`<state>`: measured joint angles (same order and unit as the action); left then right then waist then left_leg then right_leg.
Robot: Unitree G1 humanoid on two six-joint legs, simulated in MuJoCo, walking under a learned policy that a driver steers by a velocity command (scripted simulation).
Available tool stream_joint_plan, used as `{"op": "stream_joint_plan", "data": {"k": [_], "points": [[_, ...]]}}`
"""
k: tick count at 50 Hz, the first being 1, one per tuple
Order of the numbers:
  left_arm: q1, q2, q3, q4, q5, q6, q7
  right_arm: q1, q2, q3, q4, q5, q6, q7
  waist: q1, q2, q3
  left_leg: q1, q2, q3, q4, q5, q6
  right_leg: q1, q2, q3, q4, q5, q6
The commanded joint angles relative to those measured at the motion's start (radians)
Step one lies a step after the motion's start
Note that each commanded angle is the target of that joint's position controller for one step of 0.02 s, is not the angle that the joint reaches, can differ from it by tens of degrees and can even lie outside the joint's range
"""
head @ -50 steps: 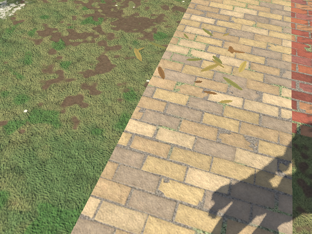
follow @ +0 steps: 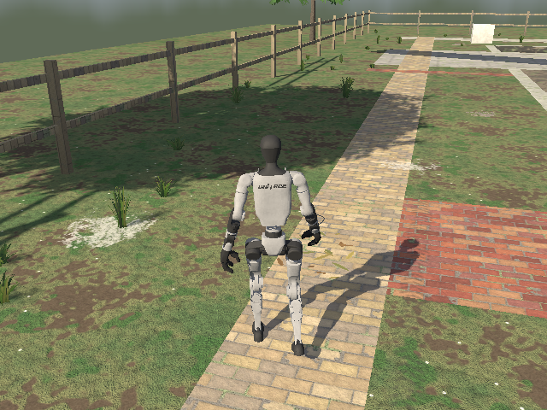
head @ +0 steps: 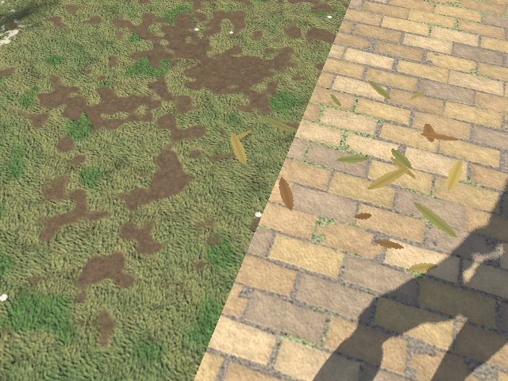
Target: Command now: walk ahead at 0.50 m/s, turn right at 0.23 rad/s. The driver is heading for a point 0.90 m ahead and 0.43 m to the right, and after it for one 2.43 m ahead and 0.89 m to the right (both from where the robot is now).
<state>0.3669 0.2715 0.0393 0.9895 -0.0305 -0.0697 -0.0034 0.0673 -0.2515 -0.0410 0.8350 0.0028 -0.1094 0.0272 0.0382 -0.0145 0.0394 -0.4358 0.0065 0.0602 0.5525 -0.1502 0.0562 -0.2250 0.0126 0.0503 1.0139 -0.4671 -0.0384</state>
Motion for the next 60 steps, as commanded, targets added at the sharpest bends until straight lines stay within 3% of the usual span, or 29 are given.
{"op": "stream_joint_plan", "data": {"k": [1, 3, 6, 12, 18, 21, 22, 23, 24, 25, 26, 27, 28, 29, 30, 33, 36, 39, 44, 46, 47, 48, 49, 50, 51, 52, 53, 56, 60], "points": [[-0.063, 0.128, 0.029, -0.09, -0.021, -0.034, 0.008, 0.174, -0.118, -0.031, 0.009, -0.004, -0.004, -0.008, -0.1, 0.088, -0.113, 0.462, 0.316, -0.389, -0.313, -0.045, 0.15, -0.473, -0.106, 0.057, 0.229, 0.098, -0.02], [-0.031, 0.09, 0.038, -0.076, -0.007, -0.004, 0.013, 0.114, -0.082, -0.022, 0.013, -0.017, -0.014, -0.004, -0.044, 0.119, -0.055, 0.311, 0.256, -0.24, -0.381, 0.027, 0.115, -0.364, -0.148, 0.063, 0.15, 0.191, -0.011], [-0.034, 0.047, 0.038, -0.089, -0.005, 0.026, 0.012, 0.126, -0.106, -0.032, 0.035, -0.024, -0.024, -0.009, -0.022, 0.093, -0.021, 0.26, 0.243, -0.115, -0.426, 0.155, 0.129, -0.385, -0.152, 0.064, 0.111, 0.273, 0.004], [-0.205, 0.029, 0.035, -0.163, 0.011, 0.018, -0.012, 0.161, -0.143, -0.042, 0.054, -0.02, -0.012, -0.042, -0.059, 0.06, 0.025, 0.321, 0.219, 0.056, -0.453, 0.228, 0.105, -0.443, -0.135, 0.01, -0.213, 0.539, 0.018], [-0.372, 0.017, 0.023, -0.267, 0.009, 0.017, -0.051, 0.262, -0.175, -0.057, 0.087, 0.004, 0.031, -0.052, -0.109, 0.042, 0.068, 0.545, 0.289, 0.12, -0.365, 0.379, 0.094, -0.522, -0.11, -0.079, -0.363, 0.446, -0.024], [-0.316, 0.06, 0.045, -0.29, 0.005, 0.023, -0.064, 0.224, -0.214, -0.07, 0.067, 0.011, 0.053, -0.061, -0.044, 0.097, -0.005, 0.579, 0.291, 0.163, -0.188, 0.815, 0.062, -0.359, -0.025, -0.164, -0.368, 0.305, -0.076], [-0.227, 0.093, 0.063, -0.276, 0.002, 0.026, -0.063, 0.21, -0.225, -0.073, 0.059, 0.011, 0.061, -0.064, 0.01, 0.11, -0.059, 0.562, 0.282, 0.173, -0.051, 0.928, 0.049, -0.237, 0.015, -0.184, -0.37, 0.268, -0.101], [-0.075, 0.145, 0.094, -0.242, 0.0, 0.026, -0.054, 0.187, -0.227, -0.071, 0.05, 0.016, 0.066, -0.066, 0.096, 0.094, -0.139, 0.477, 0.245, 0.191, 0.155, 0.89, 0.019, -0.012, 0.054, -0.179, -0.445, 0.326, -0.139], [0.073, 0.237, 0.129, -0.208, 0.002, 0.037, -0.029, 0.198, -0.199, -0.059, 0.028, 0.0, 0.056, -0.065, 0.148, -0.023, -0.229, 0.23, 0.193, 0.192, 0.466, 0.548, -0.028, 0.288, -0.064, 0.039, -0.489, 0.318, -0.198], [0.037, 0.321, 0.136, -0.217, -0.001, 0.028, -0.025, 0.296, -0.039, -0.013, -0.02, -0.024, 0.022, -0.042, 0.011, -0.245, -0.312, -0.217, -0.031, 0.062, 0.796, -0.416, -0.084, 0.601, -0.306, 0.613, -0.584, 0.188, -0.39], [0.073, 0.239, 0.111, -0.237, 0.011, 0.017, -0.028, 0.176, -0.118, -0.023, -0.041, 0.018, -0.026, -0.025, 0.087, -0.123, -0.384, -0.335, -0.031, -0.148, 0.878, -0.444, -0.058, 0.642, -0.345, 0.763, -0.715, 0.128, -0.394], [0.031, 0.189, 0.097, -0.234, 0.017, 0.004, -0.028, 0.088, -0.152, -0.033, -0.071, 0.05, -0.048, -0.018, 0.088, -0.083, -0.243, -0.408, 0.02, -0.152, 0.842, -0.344, -0.03, 0.547, -0.319, 0.613, -0.731, 0.21, -0.342], [-0.042, 0.155, 0.087, -0.247, 0.011, -0.003, -0.029, 0.085, -0.148, -0.032, -0.067, 0.038, -0.056, -0.024, 0.037, 0.003, -0.162, -0.363, 0.067, -0.149, 0.747, -0.254, -0.021, 0.393, -0.273, 0.484, -0.73, 0.31, -0.304], [-0.112, 0.121, 0.076, -0.265, 0.012, -0.004, -0.028, 0.091, -0.156, -0.041, -0.053, 0.011, -0.052, -0.031, -0.005, 0.027, -0.11, -0.29, 0.095, -0.142, 0.663, -0.211, -0.031, 0.254, -0.232, 0.387, -0.741, 0.414, -0.277], [-0.145, 0.103, 0.068, -0.282, 0.022, -0.006, -0.024, 0.116, -0.163, -0.049, -0.052, 0.002, -0.038, -0.032, -0.038, 0.008, -0.1, -0.217, 0.115, -0.15, 0.62, -0.179, -0.041, 0.168, -0.208, 0.34, -0.763, 0.482, -0.269], [-0.134, 0.137, 0.074, -0.286, 0.016, -0.009, -0.007, 0.111, -0.129, -0.046, -0.071, -0.016, -0.005, -0.035, -0.06, 0.002, -0.071, -0.169, 0.111, -0.121, 0.484, -0.117, -0.093, 0.046, -0.172, 0.26, -0.8, 0.598, -0.271], [-0.086, 0.166, 0.082, -0.278, 0.012, -0.003, 0.013, -0.008, -0.1, -0.034, -0.115, -0.019, 0.001, -0.037, -0.024, -0.023, -0.037, -0.169, 0.075, -0.102, 0.255, 0.07, -0.124, -0.007, -0.118, 0.192, -0.799, 0.587, -0.231], [-0.043, 0.166, 0.083, -0.27, 0.008, 0.008, 0.019, -0.105, -0.081, -0.024, -0.148, -0.007, -0.006, -0.025, 0.022, -0.062, -0.031, -0.092, 0.022, -0.09, 0.047, 0.238, -0.12, -0.032, -0.087, 0.181, -0.78, 0.478, -0.185], [0.002, 0.155, 0.082, -0.255, 0.003, 0.021, 0.026, -0.143, -0.137, -0.039, -0.182, 0.007, -0.026, -0.006, 0.024, -0.092, -0.036, -0.058, 0.002, -0.138, -0.075, 0.174, -0.084, 0.1, -0.15, 0.32, -0.666, 0.403, -0.159], [-0.021, 0.154, 0.082, -0.264, 0.007, 0.027, 0.03, -0.063, -0.16, -0.051, -0.166, 0.006, -0.037, -0.005, -0.024, -0.122, -0.055, 0.036, -0.005, -0.124, -0.104, 0.102, -0.05, 0.123, -0.153, 0.356, -0.591, 0.462, -0.14], [-0.036, 0.129, 0.073, -0.275, 0.01, 0.027, 0.027, 0.037, -0.185, -0.065, -0.142, -0.002, -0.042, -0.01, -0.076, -0.114, -0.113, 0.19, 0.007, -0.119, -0.131, 0.112, -0.02, 0.098, -0.104, 0.332, -0.487, 0.52, -0.112], [-0.044, 0.076, 0.051, -0.297, 0.023, 0.024, 0.022, 0.185, -0.235, -0.079, -0.129, -0.02, -0.044, -0.018, -0.141, -0.037, -0.251, 0.447, 0.152, -0.249, -0.099, 0.071, 0.043, -0.016, -0.044, 0.262, -0.232, 0.43, -0.076], [0.09, 0.01, 0.033, -0.323, -0.001, 0.014, 0.023, 0.293, -0.311, -0.099, -0.101, -0.035, -0.03, -0.019, -0.093, 0.273, -0.38, 0.795, 0.382, -0.693, -0.17, -0.114, 0.2, -0.383, 0.107, 0.128, 0.108, -0.023, -0.002], [0.12, 0.097, 0.04, -0.309, -0.014, 0.011, 0.023, 0.288, -0.239, -0.084, -0.102, -0.006, -0.024, -0.012, -0.094, 0.301, -0.365, 0.802, 0.434, -0.878, -0.231, -0.329, 0.217, -0.534, 0.035, 0.145, 0.274, -0.124, 0.01], [0.029, 0.165, 0.058, -0.31, -0.013, 0.016, 0.022, 0.237, -0.16, -0.063, -0.121, -0.001, -0.017, -0.016, -0.12, 0.184, -0.229, 0.685, 0.389, -0.721, -0.251, -0.354, 0.172, -0.576, -0.01, 0.141, 0.321, -0.032, 0.018], [-0.044, 0.169, 0.061, -0.324, -0.001, 0.022, 0.023, 0.188, -0.138, -0.054, -0.127, -0.008, -0.007, -0.019, -0.113, 0.102, -0.142, 0.551, 0.342, -0.566, -0.261, -0.243, 0.136, -0.55, -0.047, 0.101, 0.306, 0.044, 0.023], [-0.087, 0.156, 0.063, -0.339, 0.011, 0.021, 0.021, 0.155, -0.125, -0.049, -0.12, -0.016, -0.002, -0.019, -0.094, 0.083, -0.079, 0.439, 0.303, -0.47, -0.285, -0.128, 0.126, -0.524, -0.074, 0.094, 0.258, 0.094, 0.023], [-0.075, 0.096, 0.059, -0.35, -0.002, 0.039, 0.008, 0.138, -0.11, -0.044, -0.101, -0.013, -0.01, -0.019, -0.054, 0.128, -0.045, 0.319, 0.249, -0.286, -0.357, 0.016, 0.121, -0.446, -0.122, 0.066, 0.169, 0.145, 0.02], [-0.142, 0.069, 0.05, -0.392, 0.007, 0.049, 0.003, 0.154, -0.161, -0.063, -0.076, -0.008, -0.015, -0.022, -0.057, 0.091, -0.027, 0.338, 0.269, -0.16, -0.404, 0.147, 0.148, -0.508, -0.142, 0.055, 0.027, 0.262, 0.041]]}}
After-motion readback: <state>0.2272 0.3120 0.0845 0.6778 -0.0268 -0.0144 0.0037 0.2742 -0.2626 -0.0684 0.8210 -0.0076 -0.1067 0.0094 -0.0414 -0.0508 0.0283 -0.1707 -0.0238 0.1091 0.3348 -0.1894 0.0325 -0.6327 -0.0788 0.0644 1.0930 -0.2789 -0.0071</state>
